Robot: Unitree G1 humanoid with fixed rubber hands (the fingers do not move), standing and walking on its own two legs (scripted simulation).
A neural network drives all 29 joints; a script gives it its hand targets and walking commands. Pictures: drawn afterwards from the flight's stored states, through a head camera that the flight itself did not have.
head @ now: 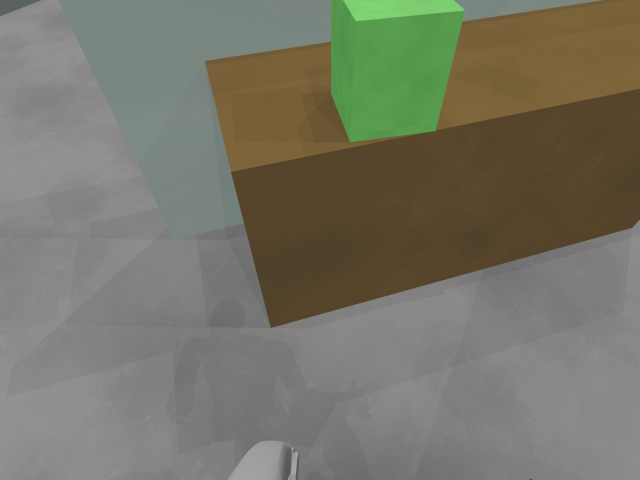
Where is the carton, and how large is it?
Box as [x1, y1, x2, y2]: [331, 0, 464, 141]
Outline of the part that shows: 331,0 331,94 349,140 355,141 435,130 464,10 453,0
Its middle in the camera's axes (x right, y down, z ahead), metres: +0.14 -0.40 +0.84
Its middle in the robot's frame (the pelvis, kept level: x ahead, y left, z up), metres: +0.92 -0.08 +0.07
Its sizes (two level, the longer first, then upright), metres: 0.210 0.200 0.250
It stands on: a pedestal, 0.70 m high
